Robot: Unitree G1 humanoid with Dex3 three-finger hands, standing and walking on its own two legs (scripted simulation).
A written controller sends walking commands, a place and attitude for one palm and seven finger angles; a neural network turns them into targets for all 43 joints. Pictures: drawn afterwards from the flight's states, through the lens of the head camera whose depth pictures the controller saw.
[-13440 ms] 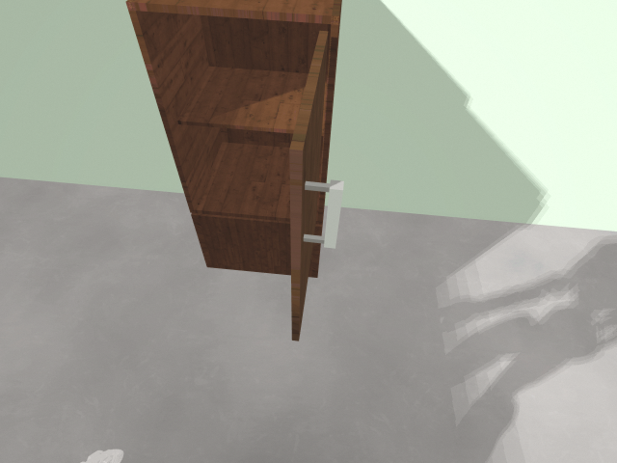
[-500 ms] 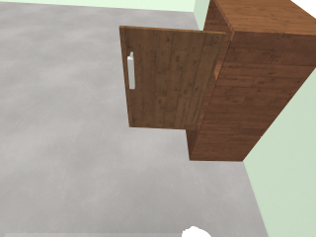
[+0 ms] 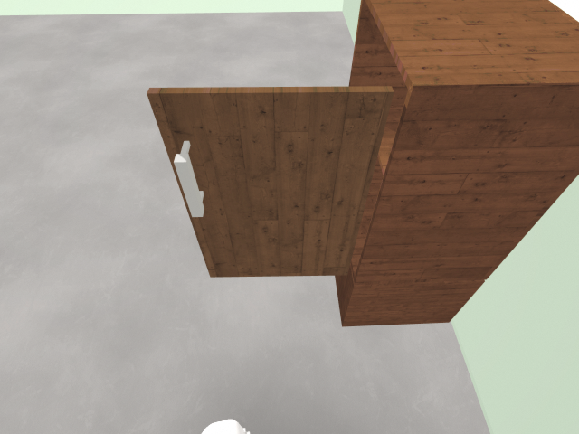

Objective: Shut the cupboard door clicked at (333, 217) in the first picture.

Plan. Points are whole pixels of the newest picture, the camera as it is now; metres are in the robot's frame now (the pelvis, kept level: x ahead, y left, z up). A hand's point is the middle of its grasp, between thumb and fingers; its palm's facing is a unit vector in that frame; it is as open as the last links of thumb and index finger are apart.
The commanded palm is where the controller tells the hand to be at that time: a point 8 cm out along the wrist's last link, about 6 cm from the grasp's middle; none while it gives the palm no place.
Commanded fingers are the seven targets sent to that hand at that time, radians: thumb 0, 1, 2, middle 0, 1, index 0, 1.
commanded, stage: come to a stop and stand still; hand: left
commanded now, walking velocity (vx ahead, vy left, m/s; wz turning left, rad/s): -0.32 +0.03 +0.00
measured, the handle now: (192, 180) +0.55 +0.22 -0.01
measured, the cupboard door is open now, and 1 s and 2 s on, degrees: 89 89 89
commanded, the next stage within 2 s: look again from close up in 0.96 s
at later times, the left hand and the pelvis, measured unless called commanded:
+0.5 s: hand out of the picture +0.06 +0.17 -0.17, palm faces +0.03 -0.96 -0.28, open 7.4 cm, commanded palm none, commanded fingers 0.00 0.90 0.90 -0.20 -0.30 -0.20 -0.30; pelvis +0.03 -0.03 -0.01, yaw -1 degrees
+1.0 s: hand out of the picture +0.02 +0.12 -0.17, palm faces +0.04 -0.98 -0.19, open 7.3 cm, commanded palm none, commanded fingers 0.00 0.90 0.90 -0.20 -0.30 -0.20 -0.30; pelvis +0.01 -0.05 +0.00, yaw -1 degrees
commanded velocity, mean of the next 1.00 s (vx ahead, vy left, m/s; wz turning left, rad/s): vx -0.08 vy -0.01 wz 0.00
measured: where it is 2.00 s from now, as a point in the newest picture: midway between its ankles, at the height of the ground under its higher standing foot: outside the picture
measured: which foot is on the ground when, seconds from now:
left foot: up 0.00-0.08, down 0.10-0.46, up 0.48-0.68, down 0.70-1.00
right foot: down 0.00-0.18, up 0.20-0.42, down 0.44-1.00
